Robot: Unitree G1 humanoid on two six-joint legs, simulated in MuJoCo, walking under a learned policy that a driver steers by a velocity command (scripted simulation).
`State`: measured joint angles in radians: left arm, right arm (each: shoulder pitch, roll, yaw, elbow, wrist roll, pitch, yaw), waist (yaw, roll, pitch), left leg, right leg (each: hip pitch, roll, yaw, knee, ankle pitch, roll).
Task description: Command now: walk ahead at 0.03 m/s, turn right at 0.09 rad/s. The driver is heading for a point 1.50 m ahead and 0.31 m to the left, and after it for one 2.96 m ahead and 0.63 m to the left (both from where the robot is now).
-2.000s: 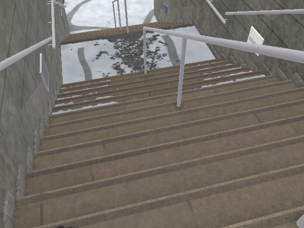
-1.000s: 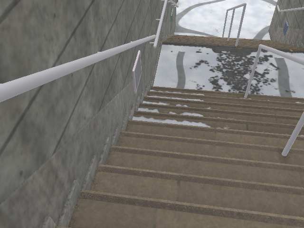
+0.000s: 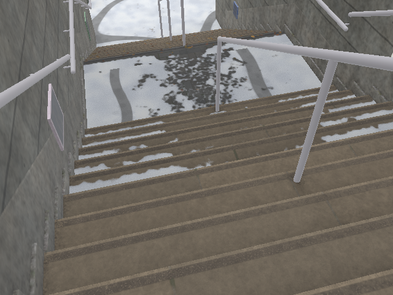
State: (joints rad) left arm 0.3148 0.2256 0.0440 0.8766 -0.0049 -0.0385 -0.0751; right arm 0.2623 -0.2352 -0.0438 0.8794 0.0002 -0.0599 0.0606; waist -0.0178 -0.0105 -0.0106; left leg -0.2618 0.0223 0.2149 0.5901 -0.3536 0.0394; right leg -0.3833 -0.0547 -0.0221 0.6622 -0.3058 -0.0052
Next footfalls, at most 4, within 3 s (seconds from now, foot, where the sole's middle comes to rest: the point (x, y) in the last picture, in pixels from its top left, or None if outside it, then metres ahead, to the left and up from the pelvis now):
2.64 left None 0.36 0.12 -0.93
3.00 right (208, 286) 0.66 -0.01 -1.09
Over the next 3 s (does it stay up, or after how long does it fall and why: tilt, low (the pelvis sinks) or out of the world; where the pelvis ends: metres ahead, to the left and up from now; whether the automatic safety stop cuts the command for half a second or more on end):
stays up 0.53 0.05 -0.29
